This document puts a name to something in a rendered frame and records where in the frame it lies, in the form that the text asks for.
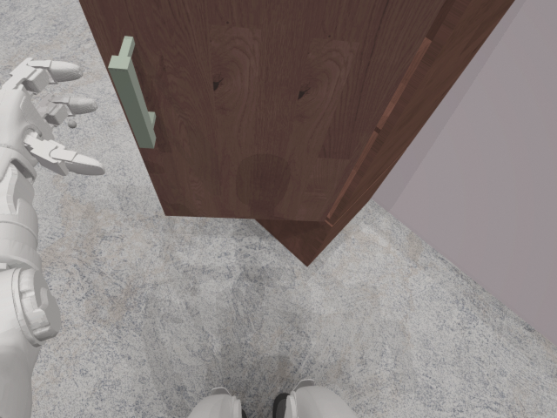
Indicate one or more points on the robot left forearm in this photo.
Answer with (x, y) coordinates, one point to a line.
(18, 218)

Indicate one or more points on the robot right foot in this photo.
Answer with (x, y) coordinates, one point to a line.
(279, 406)

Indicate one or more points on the robot left shin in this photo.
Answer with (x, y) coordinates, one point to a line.
(219, 391)

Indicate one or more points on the left robot upper arm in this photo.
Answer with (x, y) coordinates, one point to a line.
(29, 315)

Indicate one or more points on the handle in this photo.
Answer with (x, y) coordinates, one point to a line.
(125, 79)

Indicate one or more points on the cupboard door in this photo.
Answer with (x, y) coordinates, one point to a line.
(263, 107)

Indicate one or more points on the left robot hand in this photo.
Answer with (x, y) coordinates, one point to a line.
(19, 117)

